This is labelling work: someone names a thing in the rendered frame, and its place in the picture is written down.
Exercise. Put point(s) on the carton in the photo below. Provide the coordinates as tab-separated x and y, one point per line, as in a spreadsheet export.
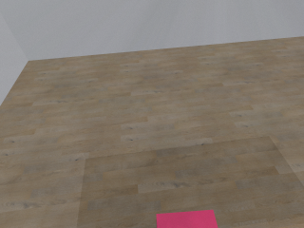
189	219

